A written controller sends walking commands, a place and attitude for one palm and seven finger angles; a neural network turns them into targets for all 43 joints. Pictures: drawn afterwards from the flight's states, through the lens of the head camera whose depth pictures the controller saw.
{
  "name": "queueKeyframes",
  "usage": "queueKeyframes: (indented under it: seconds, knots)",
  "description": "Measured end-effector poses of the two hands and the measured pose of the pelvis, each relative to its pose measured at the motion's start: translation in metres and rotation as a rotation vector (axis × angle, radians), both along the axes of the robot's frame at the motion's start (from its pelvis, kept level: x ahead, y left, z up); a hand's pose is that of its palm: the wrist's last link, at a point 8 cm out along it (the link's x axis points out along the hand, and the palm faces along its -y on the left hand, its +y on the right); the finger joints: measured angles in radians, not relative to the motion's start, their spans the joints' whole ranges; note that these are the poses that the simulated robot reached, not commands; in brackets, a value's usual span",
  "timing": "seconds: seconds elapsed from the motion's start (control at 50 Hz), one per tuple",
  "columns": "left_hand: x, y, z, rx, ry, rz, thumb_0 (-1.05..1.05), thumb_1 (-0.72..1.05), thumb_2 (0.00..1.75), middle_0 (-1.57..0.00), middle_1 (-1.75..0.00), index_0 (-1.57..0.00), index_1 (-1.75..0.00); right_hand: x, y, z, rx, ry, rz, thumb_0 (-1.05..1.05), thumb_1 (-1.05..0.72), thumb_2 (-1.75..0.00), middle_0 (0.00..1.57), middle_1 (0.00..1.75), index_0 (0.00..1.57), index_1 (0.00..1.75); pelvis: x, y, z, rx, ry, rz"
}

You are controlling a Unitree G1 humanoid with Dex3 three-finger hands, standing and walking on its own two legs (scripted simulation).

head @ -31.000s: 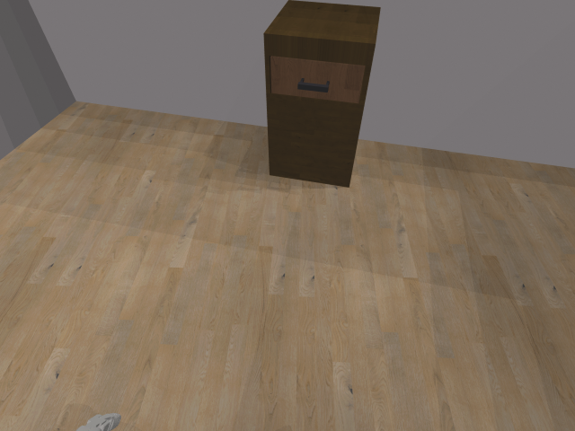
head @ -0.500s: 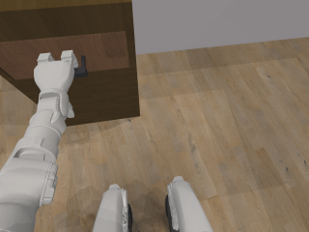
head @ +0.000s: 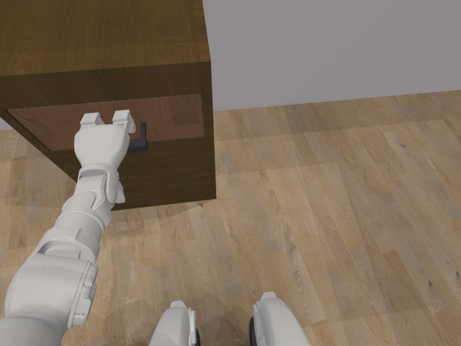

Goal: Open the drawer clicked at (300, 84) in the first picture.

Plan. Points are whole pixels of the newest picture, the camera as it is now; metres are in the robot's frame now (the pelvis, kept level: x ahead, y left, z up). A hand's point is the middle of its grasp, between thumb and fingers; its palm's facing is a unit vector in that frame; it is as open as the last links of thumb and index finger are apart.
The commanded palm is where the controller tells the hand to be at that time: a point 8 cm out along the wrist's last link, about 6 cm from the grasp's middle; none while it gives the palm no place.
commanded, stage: re-aim the fingers above the handle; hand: left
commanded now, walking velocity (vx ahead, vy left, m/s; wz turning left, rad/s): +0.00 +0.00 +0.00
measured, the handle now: (119, 138) +0.56 +0.23 -0.11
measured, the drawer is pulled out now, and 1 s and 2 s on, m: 0.00 0.00 0.00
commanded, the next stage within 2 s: none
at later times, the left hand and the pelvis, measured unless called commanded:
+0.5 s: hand (112, 157) +0.47 +0.21 -0.04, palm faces -0.04 -0.02 -1.00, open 13.8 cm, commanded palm +0.44 +0.21 +0.00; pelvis +0.00 +0.00 +0.00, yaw +0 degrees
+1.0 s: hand (108, 154) +0.47 +0.22 -0.04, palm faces -0.04 +0.01 -1.00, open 13.8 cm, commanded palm +0.46 +0.22 +0.00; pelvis -0.01 +0.01 -0.01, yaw +0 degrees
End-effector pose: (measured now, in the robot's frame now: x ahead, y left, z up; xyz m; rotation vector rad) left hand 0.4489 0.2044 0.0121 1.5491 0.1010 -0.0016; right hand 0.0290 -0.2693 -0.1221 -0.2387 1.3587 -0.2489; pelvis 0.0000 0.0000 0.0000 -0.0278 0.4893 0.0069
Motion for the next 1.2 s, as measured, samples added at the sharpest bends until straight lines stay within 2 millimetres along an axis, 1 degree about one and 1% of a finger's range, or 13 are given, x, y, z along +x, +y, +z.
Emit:
queueKeyframes:
  seconds: [0.1, 0.26, 0.36, 0.48, 0.54, 0.72, 0.78, 0.84, 0.92, 1.0, 1.08, 1.14, 1.2]
  knots:
    - [0.000, 0.000, -0.005, -0.006, -0.030, -0.007, 0.00, -0.48, 0.30, -0.32, -1.20, -0.32, -1.20, 0.001, -0.001, -0.005, -0.001, 0.007, 0.000, 0.00, -0.90, -0.90, 0.20, 0.30, 0.20, 0.30, 0.000, 0.000, -0.004, 0.001, 0.012, -0.004]
    - [-0.009, 0.010, -0.009, 0.037, -0.022, 0.038, 0.00, -0.48, 0.30, -0.32, -1.20, -0.32, -1.20, -0.001, 0.005, -0.013, 0.030, 0.030, -0.001, 0.00, -0.90, -0.90, 0.20, 0.30, 0.20, 0.30, -0.002, 0.000, -0.005, 0.004, 0.008, -0.004]
    - [-0.006, 0.007, -0.002, 0.021, -0.018, 0.033, 0.00, -0.48, 0.30, -0.32, -1.21, -0.32, -1.20, -0.004, 0.007, -0.011, 0.030, 0.025, -0.005, 0.00, -0.90, -0.90, 0.20, 0.30, 0.20, 0.30, -0.003, 0.000, -0.003, 0.004, 0.002, 0.001]
    - [-0.002, 0.000, 0.007, 0.002, -0.027, 0.011, 0.00, -0.48, 0.30, -0.32, -1.20, -0.32, -1.20, -0.008, 0.005, -0.006, 0.020, 0.012, -0.011, 0.00, -0.90, -0.90, 0.20, 0.30, 0.20, 0.30, -0.004, 0.000, -0.002, 0.003, -0.006, -0.004]
    - [-0.003, 0.002, 0.004, 0.010, -0.016, 0.017, 0.01, -0.48, 0.30, -0.32, -1.20, -0.32, -1.20, -0.011, 0.003, -0.006, 0.015, 0.009, -0.013, 0.00, -0.90, -0.90, 0.20, 0.30, 0.20, 0.30, -0.005, 0.000, -0.003, 0.004, -0.006, -0.008]
    - [-0.013, 0.018, -0.017, 0.021, 0.008, 0.014, 0.00, -0.48, 0.30, -0.32, -1.20, -0.32, -1.20, -0.020, -0.001, -0.012, -0.005, 0.031, -0.003, 0.00, -0.90, -0.90, 0.20, 0.30, 0.20, 0.30, -0.012, 0.002, -0.011, 0.002, 0.015, -0.004]
    - [-0.010, 0.016, -0.016, 0.017, -0.020, -0.006, 0.00, -0.48, 0.30, -0.32, -1.21, -0.32, -1.20, -0.020, 0.000, -0.013, -0.013, 0.038, 0.000, 0.00, -0.90, -0.90, 0.20, 0.30, 0.20, 0.30, -0.013, 0.003, -0.014, -0.001, 0.023, 0.003]
    - [-0.003, 0.010, -0.009, 0.008, -0.062, -0.016, 0.00, -0.48, 0.30, -0.32, -1.21, -0.32, -1.20, -0.020, 0.001, -0.014, -0.014, 0.040, -0.001, 0.00, -0.90, -0.90, 0.20, 0.30, 0.20, 0.30, -0.013, 0.003, -0.014, -0.006, 0.026, 0.007]
    - [0.005, 0.006, -0.001, 0.006, -0.076, 0.016, 0.00, -0.48, 0.30, -0.32, -1.20, -0.32, -1.20, -0.019, 0.005, -0.012, -0.002, 0.038, -0.006, 0.00, -0.90, -0.90, 0.20, 0.30, 0.20, 0.30, -0.012, 0.004, -0.012, -0.007, 0.020, 0.003]
    - [0.007, 0.009, 0.000, 0.033, -0.029, 0.056, 0.01, -0.48, 0.30, -0.32, -1.20, -0.32, -1.20, -0.020, 0.009, -0.009, 0.015, 0.030, -0.018, 0.00, -0.90, -0.90, 0.20, 0.30, 0.20, 0.30, -0.011, 0.005, -0.008, -0.004, 0.012, -0.006]
    - [0.006, 0.018, -0.005, 0.037, 0.036, 0.072, 0.01, -0.48, 0.30, -0.32, -1.20, -0.32, -1.20, -0.022, 0.011, -0.008, 0.019, 0.031, -0.020, 0.00, -0.90, -0.90, 0.20, 0.30, 0.20, 0.30, -0.009, 0.006, -0.006, -0.001, 0.009, -0.011]
    - [0.007, 0.023, -0.006, 0.029, 0.052, 0.049, 0.01, -0.48, 0.30, -0.32, -1.20, -0.32, -1.20, -0.025, 0.010, -0.008, 0.009, 0.035, -0.021, 0.00, -0.90, -0.89, 0.20, 0.30, 0.20, 0.30, -0.008, 0.005, -0.008, -0.001, 0.015, -0.009]
    - [0.007, 0.023, -0.008, 0.012, 0.037, 0.007, 0.00, -0.48, 0.30, -0.32, -1.20, -0.32, -1.20, -0.027, 0.008, -0.009, -0.003, 0.046, -0.017, 0.00, -0.90, -0.89, 0.20, 0.30, 0.20, 0.30, -0.008, 0.005, -0.011, -0.004, 0.025, -0.006]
